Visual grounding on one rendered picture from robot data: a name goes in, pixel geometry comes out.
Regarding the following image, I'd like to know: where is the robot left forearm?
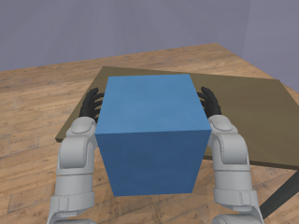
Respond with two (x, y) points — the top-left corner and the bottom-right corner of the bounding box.
(47, 117), (98, 224)

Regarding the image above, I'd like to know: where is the carton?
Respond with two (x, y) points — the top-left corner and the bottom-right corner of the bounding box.
(94, 74), (212, 197)

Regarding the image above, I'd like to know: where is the table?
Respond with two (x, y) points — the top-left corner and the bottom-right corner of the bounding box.
(55, 66), (299, 219)

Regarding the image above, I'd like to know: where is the right robot upper arm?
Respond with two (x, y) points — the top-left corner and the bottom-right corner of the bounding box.
(211, 214), (262, 224)

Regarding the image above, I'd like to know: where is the robot right hand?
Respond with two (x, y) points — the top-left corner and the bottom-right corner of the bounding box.
(197, 87), (222, 119)

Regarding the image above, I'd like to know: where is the robot left hand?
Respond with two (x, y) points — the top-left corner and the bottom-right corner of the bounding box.
(78, 88), (105, 124)

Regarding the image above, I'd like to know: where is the robot right forearm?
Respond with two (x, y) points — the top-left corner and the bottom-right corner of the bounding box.
(207, 115), (264, 224)

